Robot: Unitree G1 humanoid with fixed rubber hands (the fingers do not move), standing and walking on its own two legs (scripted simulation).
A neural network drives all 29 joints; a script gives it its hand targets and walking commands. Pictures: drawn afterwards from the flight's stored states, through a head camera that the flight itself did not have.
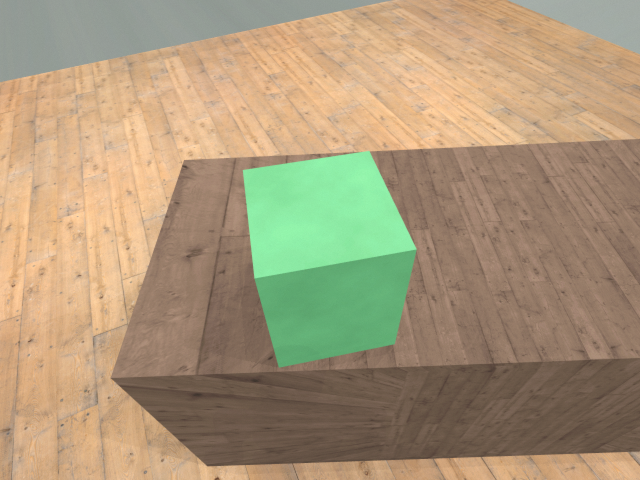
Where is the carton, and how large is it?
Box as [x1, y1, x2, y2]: [243, 151, 416, 367]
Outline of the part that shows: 369,151 243,170 254,278 279,367 394,343 416,249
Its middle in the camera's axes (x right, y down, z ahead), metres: +0.01 +0.03 +0.63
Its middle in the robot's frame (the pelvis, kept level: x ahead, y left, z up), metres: +0.45 +0.02 -0.02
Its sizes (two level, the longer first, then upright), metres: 0.210 0.200 0.250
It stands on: a pedestal, 0.64 m high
